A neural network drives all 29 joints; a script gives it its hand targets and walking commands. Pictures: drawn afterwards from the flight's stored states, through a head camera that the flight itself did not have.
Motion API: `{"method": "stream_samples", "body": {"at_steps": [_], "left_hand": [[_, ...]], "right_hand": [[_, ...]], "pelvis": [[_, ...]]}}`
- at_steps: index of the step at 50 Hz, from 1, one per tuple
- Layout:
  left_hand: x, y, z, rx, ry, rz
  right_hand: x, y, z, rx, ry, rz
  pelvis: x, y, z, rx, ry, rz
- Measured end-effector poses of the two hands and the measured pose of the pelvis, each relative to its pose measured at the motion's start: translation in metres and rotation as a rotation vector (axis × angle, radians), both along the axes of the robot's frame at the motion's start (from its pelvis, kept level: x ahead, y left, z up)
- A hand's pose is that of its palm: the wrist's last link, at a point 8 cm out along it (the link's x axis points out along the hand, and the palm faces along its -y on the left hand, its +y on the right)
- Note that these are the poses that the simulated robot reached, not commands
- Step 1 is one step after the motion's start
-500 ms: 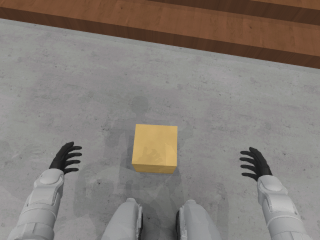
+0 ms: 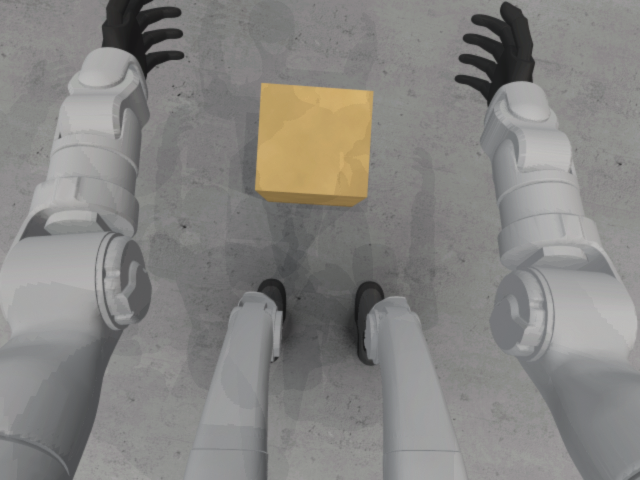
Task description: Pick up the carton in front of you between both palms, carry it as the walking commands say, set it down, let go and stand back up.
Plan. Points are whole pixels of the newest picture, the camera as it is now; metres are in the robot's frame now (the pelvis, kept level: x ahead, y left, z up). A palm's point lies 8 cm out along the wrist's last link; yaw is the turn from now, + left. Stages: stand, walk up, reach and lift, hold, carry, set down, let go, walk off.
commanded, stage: reach and lift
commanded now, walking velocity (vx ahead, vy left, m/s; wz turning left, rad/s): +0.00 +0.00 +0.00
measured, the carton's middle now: (313, 154) +0.52 +0.02 -0.53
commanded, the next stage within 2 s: none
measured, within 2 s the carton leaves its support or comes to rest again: leaves its support in 1.80 s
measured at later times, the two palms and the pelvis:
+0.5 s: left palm (195, 118) +0.52 +0.21 -0.30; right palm (439, 133) +0.52 -0.18 -0.30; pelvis +0.02 +0.00 -0.14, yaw -1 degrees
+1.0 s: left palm (224, 142) +0.52 +0.20 -0.46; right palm (406, 153) +0.52 -0.17 -0.46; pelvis -0.03 +0.00 -0.27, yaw -2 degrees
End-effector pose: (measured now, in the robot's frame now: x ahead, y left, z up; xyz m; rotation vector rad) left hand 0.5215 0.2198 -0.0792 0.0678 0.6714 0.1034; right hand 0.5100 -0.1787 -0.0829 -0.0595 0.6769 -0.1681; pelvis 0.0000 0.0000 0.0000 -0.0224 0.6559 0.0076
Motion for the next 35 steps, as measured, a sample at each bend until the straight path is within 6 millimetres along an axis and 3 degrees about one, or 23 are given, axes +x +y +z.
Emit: {"method": "stream_samples", "body": {"at_steps": [6,13,19,26,35], "left_hand": [[0.023,-0.007,-0.023,-0.012,-0.027,-0.001],[0.019,-0.01,-0.075,-0.013,-0.002,0.018],[0.007,-0.01,-0.145,-0.002,0.031,0.033],[0.0,-0.008,-0.226,0.005,0.022,0.039],[0.002,-0.008,-0.291,-0.003,0.011,0.044]], "right_hand": [[0.023,0.008,-0.023,0.011,-0.029,0.0],[0.02,0.008,-0.074,0.014,-0.007,0.003],[0.01,0.003,-0.142,0.011,0.021,0.0],[0.005,0.0,-0.223,0.008,0.019,0.006],[0.007,0.006,-0.288,0.017,0.016,0.007]], "pelvis": [[0.008,0.002,-0.005,-0.001,0.101,-0.003],[0.025,0.002,-0.027,-0.003,0.21,-0.008],[0.027,0.0,-0.075,-0.002,0.273,-0.012],[0.012,-0.004,-0.146,-0.002,0.258,-0.017],[-0.014,-0.007,-0.218,-0.005,0.144,-0.017]]}}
